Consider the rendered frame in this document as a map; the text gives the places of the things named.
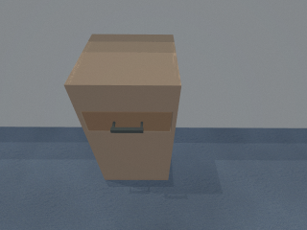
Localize handle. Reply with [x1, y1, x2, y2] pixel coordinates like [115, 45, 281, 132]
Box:
[110, 121, 144, 133]

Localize cabinet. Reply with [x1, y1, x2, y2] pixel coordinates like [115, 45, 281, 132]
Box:
[64, 34, 181, 180]

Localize drawer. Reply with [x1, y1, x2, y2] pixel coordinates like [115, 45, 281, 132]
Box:
[82, 111, 172, 131]

